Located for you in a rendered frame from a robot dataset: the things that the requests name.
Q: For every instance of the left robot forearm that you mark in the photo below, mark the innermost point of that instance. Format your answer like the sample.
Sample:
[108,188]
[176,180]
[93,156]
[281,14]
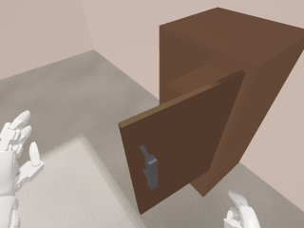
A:
[8,215]

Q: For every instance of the cupboard door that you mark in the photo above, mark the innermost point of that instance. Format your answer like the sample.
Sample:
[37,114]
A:
[183,134]

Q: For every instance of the handle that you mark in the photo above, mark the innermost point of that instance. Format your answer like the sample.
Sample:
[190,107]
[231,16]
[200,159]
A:
[151,168]

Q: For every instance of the left robot hand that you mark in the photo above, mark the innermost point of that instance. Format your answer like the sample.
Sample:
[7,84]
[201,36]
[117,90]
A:
[12,138]

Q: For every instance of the right robot hand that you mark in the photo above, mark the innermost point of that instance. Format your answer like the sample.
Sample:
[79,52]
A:
[245,216]

